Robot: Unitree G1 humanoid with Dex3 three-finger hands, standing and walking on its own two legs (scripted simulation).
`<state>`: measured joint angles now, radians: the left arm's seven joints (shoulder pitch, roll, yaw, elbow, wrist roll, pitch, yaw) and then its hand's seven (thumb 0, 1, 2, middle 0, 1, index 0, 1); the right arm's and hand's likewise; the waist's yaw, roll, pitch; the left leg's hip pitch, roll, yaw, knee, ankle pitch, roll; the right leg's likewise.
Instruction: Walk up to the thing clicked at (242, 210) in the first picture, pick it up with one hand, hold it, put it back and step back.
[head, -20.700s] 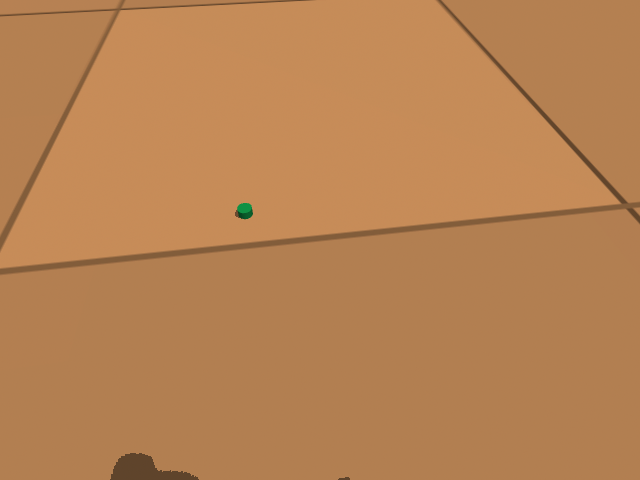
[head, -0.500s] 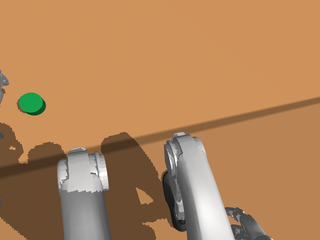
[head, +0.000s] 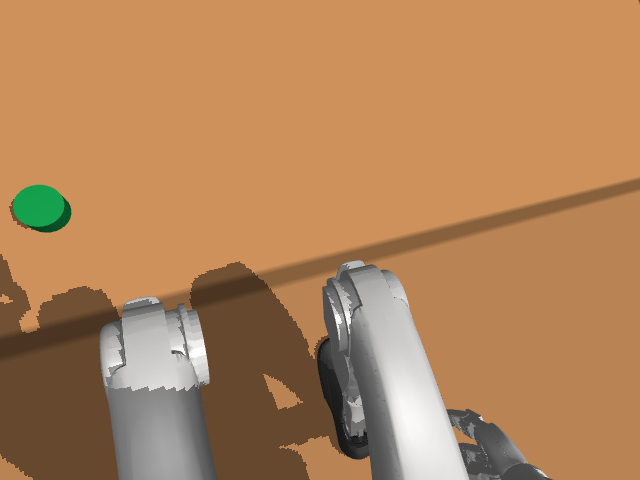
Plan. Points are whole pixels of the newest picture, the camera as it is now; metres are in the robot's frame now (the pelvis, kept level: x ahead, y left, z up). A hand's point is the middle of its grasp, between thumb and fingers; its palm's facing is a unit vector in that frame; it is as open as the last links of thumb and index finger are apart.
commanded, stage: rise first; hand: left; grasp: from above
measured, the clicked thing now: (43, 209) +0.48 +0.32 -0.30
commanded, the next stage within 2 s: approach in 0.92 s
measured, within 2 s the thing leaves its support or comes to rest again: neither
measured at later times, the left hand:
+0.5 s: hand out of the picture +0.43 +0.36 -0.18, palm faces -0.42 -0.11 -0.90, open 13.6 cm
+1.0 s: hand out of the picture +0.43 +0.36 -0.18, palm faces -0.43 -0.12 -0.90, open 13.1 cm
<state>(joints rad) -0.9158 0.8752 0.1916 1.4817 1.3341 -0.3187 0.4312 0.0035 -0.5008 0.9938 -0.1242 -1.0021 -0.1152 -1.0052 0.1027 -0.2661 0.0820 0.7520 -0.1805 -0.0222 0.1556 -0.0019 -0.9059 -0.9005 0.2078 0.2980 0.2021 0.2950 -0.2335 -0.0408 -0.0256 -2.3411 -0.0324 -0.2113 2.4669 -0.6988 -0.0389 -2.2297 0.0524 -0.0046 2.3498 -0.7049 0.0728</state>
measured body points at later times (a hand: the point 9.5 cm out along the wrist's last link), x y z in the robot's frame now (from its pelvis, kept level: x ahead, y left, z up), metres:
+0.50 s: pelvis +0.00 +0.01 +0.00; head +0.24 +0.12 +0.36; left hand +0.45 +0.37 -0.13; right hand +0.06 -0.27 -0.09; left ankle +0.07 +0.13 -0.29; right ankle +0.10 -0.15 -0.28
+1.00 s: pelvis +0.00 +0.00 +0.00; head +0.23 +0.11 +0.36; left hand +0.45 +0.36 -0.13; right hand +0.06 -0.27 -0.09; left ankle +0.07 +0.13 -0.29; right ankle +0.10 -0.15 -0.28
